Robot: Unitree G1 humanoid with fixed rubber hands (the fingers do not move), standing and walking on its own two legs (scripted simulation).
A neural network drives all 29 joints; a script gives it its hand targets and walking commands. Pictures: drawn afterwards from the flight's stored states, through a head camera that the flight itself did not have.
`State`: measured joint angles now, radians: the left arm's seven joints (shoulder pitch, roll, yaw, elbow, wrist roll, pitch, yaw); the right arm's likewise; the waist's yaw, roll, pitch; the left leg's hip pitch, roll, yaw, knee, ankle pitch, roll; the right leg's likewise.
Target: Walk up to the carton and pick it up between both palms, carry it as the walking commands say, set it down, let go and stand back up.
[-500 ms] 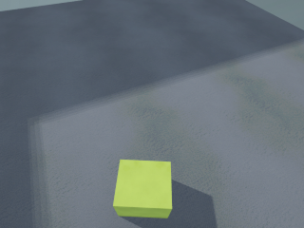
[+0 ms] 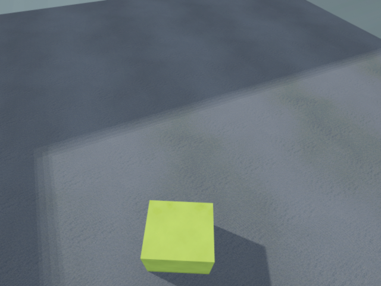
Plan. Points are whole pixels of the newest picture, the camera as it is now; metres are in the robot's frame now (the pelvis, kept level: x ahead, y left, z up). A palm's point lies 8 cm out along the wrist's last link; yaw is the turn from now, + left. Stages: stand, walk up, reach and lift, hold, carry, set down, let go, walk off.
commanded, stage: stand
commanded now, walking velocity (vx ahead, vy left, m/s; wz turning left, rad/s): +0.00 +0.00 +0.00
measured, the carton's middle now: (179, 237) +0.40 +0.05 -0.65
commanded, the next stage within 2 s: reach and lift in 0.08 s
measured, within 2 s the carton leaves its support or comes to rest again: neither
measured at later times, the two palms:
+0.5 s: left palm (125, 272) +0.16 +0.16 -0.14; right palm out of the picture +0.10 -0.20 -0.15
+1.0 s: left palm (97, 271) +0.17 +0.24 -0.19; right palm (270, 263) +0.20 -0.20 -0.19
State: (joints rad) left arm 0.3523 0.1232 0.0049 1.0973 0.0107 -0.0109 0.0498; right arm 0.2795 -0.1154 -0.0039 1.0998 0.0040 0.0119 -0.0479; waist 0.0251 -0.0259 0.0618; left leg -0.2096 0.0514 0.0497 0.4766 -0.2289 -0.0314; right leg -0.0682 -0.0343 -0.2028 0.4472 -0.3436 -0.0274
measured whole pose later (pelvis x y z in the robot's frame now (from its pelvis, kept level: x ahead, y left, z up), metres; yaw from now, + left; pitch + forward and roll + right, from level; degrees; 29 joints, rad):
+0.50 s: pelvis -0.02 +0.02 -0.02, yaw -9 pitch +14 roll +1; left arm -0.01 0.00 0.07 0.63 0.01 0.53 0.06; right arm 0.04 -0.15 0.05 0.61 -0.06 0.55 0.05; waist 0.04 0.00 -0.11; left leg -0.63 0.01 -0.02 0.67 -0.28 -0.02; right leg -0.59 0.00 0.01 0.73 -0.38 -0.02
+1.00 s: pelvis -0.10 +0.06 -0.09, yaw -10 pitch +17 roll -1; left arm -0.20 0.10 0.11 0.40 -0.11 0.47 0.08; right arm -0.47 -0.32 -0.11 0.75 0.00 0.40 0.14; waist 0.13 -0.01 0.08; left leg -1.04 -0.01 -0.02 1.08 -0.33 -0.01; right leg -0.98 0.00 0.03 1.11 -0.42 0.02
